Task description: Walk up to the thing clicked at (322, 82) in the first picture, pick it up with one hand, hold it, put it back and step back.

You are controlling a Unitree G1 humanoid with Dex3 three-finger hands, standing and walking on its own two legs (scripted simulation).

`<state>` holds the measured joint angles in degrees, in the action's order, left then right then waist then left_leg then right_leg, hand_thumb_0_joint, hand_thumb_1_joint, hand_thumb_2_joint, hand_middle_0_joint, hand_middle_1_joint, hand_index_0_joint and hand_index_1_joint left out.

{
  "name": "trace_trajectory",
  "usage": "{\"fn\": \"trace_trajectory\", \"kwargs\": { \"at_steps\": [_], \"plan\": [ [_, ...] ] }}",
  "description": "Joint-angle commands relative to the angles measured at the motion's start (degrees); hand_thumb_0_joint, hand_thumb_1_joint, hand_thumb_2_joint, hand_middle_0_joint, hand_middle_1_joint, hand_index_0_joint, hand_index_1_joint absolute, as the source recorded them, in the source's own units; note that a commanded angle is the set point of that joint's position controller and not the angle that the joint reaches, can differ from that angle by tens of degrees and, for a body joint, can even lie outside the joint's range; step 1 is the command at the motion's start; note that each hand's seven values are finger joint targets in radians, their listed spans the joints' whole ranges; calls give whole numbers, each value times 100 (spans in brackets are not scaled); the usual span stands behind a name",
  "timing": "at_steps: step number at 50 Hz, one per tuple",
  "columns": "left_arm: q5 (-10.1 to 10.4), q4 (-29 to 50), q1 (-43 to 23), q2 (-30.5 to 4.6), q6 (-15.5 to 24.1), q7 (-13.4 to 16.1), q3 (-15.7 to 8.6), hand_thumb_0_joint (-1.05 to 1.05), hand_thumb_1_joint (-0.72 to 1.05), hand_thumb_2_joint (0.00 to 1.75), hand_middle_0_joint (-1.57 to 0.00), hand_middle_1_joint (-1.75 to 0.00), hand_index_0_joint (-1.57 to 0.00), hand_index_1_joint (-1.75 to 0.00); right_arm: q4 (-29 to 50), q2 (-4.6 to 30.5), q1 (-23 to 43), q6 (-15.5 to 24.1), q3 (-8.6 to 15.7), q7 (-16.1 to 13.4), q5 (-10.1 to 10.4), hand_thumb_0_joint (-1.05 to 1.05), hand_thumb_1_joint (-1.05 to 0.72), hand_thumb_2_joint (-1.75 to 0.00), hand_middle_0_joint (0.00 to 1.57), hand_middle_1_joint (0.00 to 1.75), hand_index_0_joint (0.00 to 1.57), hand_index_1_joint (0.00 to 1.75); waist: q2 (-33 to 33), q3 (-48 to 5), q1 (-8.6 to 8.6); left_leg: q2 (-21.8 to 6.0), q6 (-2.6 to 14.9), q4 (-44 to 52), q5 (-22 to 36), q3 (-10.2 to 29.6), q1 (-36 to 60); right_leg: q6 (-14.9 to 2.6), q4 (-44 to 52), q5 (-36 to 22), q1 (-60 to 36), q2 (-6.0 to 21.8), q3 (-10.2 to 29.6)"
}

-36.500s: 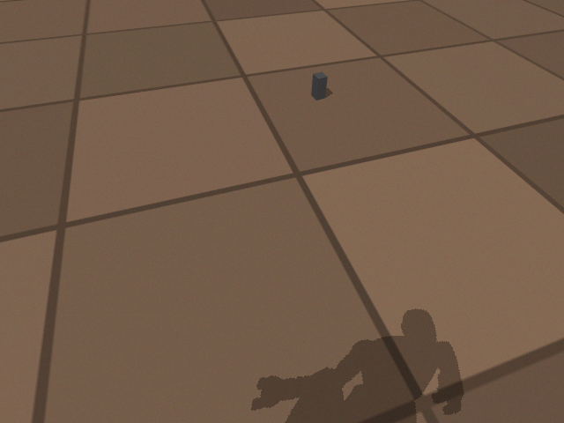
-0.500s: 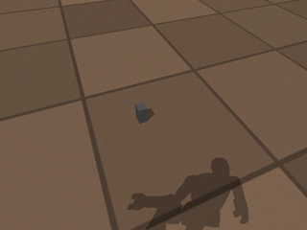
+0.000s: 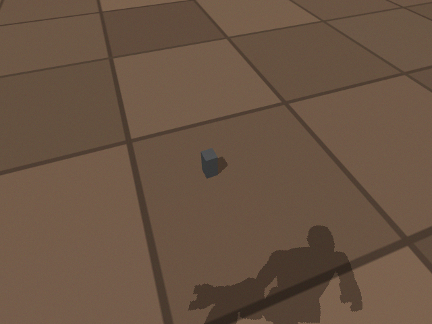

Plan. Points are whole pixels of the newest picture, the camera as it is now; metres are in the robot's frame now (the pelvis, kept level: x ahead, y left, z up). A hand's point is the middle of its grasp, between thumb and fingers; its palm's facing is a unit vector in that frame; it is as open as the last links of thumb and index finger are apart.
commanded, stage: step back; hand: left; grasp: from the side
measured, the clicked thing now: (209, 163) +1.04 +0.11 -0.68
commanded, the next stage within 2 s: stand in 0.34 s
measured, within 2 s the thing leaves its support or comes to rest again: neither
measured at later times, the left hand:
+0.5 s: hand out of the picture +0.12 +0.27 -0.14, palm faces -0.03 -0.94 -0.35, open 7.4 cm
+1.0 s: hand out of the picture +0.10 +0.26 -0.14, palm faces -0.05 -0.94 -0.34, open 7.4 cm
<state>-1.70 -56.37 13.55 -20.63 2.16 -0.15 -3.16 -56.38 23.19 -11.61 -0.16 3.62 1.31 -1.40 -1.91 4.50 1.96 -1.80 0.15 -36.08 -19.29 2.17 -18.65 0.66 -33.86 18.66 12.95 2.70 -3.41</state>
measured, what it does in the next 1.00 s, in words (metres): stands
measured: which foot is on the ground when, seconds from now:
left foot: down 0.00-1.00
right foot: down 0.00-1.00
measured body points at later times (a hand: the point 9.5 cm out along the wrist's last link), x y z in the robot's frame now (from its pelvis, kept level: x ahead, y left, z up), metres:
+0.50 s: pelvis +0.02 +0.02 +0.01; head +0.04 +0.01 +0.46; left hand +0.13 +0.32 -0.11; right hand +0.14 -0.28 -0.11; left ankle +0.05 +0.14 -0.73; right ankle -0.01 -0.12 -0.73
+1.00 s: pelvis +0.02 +0.01 +0.02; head +0.03 +0.00 +0.47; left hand +0.10 +0.31 -0.11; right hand +0.07 -0.30 -0.12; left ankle +0.05 +0.14 -0.73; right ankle -0.01 -0.12 -0.73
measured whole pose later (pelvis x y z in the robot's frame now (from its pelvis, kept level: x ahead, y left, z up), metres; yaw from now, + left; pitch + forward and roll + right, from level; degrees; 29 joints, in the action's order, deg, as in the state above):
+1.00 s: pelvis +0.02 +0.01 +0.02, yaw -2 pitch -2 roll +0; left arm -0.4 -66.1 6.0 -20.0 0.7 -0.6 -0.7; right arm -65.9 20.1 -6.4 0.3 0.1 1.0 -0.5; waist -0.5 3.6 -0.6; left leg -2.2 -1.7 -19.6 -8.2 -0.4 -9.3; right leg 0.9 -19.2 12.3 4.8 1.0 -0.7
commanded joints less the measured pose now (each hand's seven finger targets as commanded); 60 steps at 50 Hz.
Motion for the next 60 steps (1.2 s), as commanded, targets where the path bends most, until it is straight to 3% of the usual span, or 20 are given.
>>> {"fn": "trace_trajectory", "kwargs": {
  "at_steps": [1, 2, 3, 4, 6, 8, 10, 12, 13, 16, 17, 19, 23, 30, 40, 48, 53, 60],
  "plan": [
    [113, 533, -359, -1154, 22, 82, -187, 0, 90, 90, -20, -30, -20, -30, 196, 916, -168, 245, 250, -186, -52, 0, -90, -90, 20, 30, 20, 30, 425, -793, -233, -218, 213, 1010, 1911, 199, 1202, -401, -378, -2178, 343, 459, 419],
    [171, 562, -287, -960, -19, 84, -134, 0, 90, 90, -20, -30, -20, -30, 257, 1169, -36, 281, 266, -219, -73, 0, -90, -90, 20, 30, 20, 30, -236, -937, -132, -1041, 524, 1255, 2198, 1271, 1179, -188, -841, -1246, 571, 48, 266],
    [225, 414, -210, -1073, -112, 105, -157, 0, 90, 90, -20, -30, -20, -30, 344, 1466, 340, 261, 267, -220, -3, 0, -90, -90, 20, 30, 20, 30, -456, -925, -43, -1497, 1107, 1363, 1526, 1725, 609, -158, -765, 384, 273, -198, 213],
    [184, 290, -256, -1189, -149, 113, -169, 0, 90, 90, -20, -30, -20, -30, 345, 1510, 591, 231, 284, -205, 5, 0, -90, -90, 20, 30, 20, 30, -541, -705, -55, -1588, 1262, 1503, 1005, 1775, 3, -181, -792, 907, -131, -113, 278],
    [148, 190, -283, -1148, -138, 88, -158, 0, 90, 90, -20, -30, -20, -30, 303, 1322, 800, 187, 198, -209, -37, 0, -90, -90, 20, 30, 20, 30, -620, -473, 25, -1207, 888, 1517, 636, 1196, -70, -250, -217, 703, -166, -94, 299],
    [117, 66, -115, -1230, -72, 95, -171, 0, 90, 90, -20, -30, -20, -30, 297, 1178, 879, 187, 151, -214, 6, 0, -90, -90, 20, 30, 20, 30, -691, -501, 58, -902, 525, 1100, 1346, 847, 20, -256, 333, -565, -371, 33, 390],
    [118, -26, -179, -1285, -38, 126, -188, 0, 90, 90, -20, -30, -20, -30, 234, 938, 940, 196, 73, -213, 60, 0, -90, -90, 20, 30, 20, 30, -468, -707, 42, -720, 331, 819, 1797, 583, 10, -332, 550, -1273, -711, 239, 730],
    [94, 25, -535, -1415, -13, 109, -173, 0, 90, 90, -20, -30, -20, -30, 161, 847, 919, 182, 64, -211, 86, 0, -90, -90, 20, 30, 20, 30, -42, -759, -133, -522, 242, 826, 1552, 357, 420, -385, 637, -1517, -403, 402, 909],
    [106, 68, -733, -1365, -10, 105, -151, 0, 90, 90, -20, -30, -20, -30, 75, 887, 835, 194, 66, -215, 70, 0, -90, -90, 20, 30, 20, 30, 21, -800, -190, -554, 254, 903, 1773, 360, 506, -335, 581, -1660, -488, 365, 810],
    [125, -34, -669, -1245, -22, 110, -103, 0, 90, 90, -20, -30, -20, -30, -11, 942, 1029, 227, 66, -210, 79, 0, -90, -90, 20, 30, 20, 30, -102, -901, -78, -674, 330, 993, 2450, 379, 796, -254, 587, -1837, -500, 294, 640],
    [184, -188, -665, -1077, -16, 81, 5, 0, 90, 90, -20, -30, -20, -30, -94, 928, 766, 258, -14, -183, 88, 0, -90, -90, 20, 30, 20, 30, -34, -1018, -170, -711, 353, 1164, 2731, 522, 1053, -177, 752, -1819, -642, 281, 657],
    [170, -247, -769, -1168, -2, 77, 5, 0, 90, 90, -20, -30, -20, -30, -131, 912, 894, 275, -15, -171, 98, 0, -90, -90, 20, 30, 20, 30, 70, -981, -169, -681, 274, 1137, 2909, 445, 1149, -145, 931, -2018, -699, 351, 687],
    [144, -340, -980, -1155, -5, 64, 52, 0, 90, 90, -20, -30, -20, -30, -206, 857, 1085, 249, -60, -155, 113, 0, -90, -90, 20, 30, 20, 30, 143, -770, -182, -590, 183, 1336, 2427, 336, 1271, -140, 1315, -1859, -595, 414, 713],
    [145, -501, -1125, -1181, 14, 55, 53, 0, 90, 90, -20, -30, -20, -30, -342, 808, 1144, 234, -90, -124, 112, 0, -90, -90, 20, 30, 20, 30, 236, -659, -190, -563, 78, 1661, 2136, 277, 1296, -122, 1613, -1660, -740, 471, 738],
    [120, -600, -1160, -1200, 1, 26, 44, 0, 90, 90, -20, -30, -20, -30, -512, 838, 1016, 212, -120, -106, 86, 0, -90, -90, 20, 30, 20, 30, 134, -421, -219, -528, 13, 2006, 1061, 300, 1070, -144, 1951, -769, -593, 458, 787],
    [127, -630, -1073, -1193, -7, 22, 36, 0, 90, 90, -20, -30, -20, -30, -567, 881, 912, 212, -124, -120, 87, 0, -90, -90, 20, 30, 20, 30, 175, -457, -210, -539, 28, 1982, 1157, 308, 1150, -148, 1980, -838, -516, 461, 819],
    [125, -595, -1039, -1207, -11, 30, 33, 0, 90, 90, -20, -30, -20, -30, -574, 875, 826, 234, -144, -144, 77, 0, -90, -90, 20, 30, 20, 30, 164, -663, -197, -628, 55, 1877, 1842, 286, 1238, -164, 1825, -1424, -741, 498, 800],
    [137, -589, -1013, -1178, -16, 45, 69, 0, 90, 90, -20, -30, -20, -30, -603, 884, 822, 227, -175, -158, 96, 0, -90, -90, 20, 30, 20, 30, 189, -708, -209, -625, 34, 1828, 2117, 242, 1352, -123, 1800, -1681, -725, 490, 734]
  ]
}}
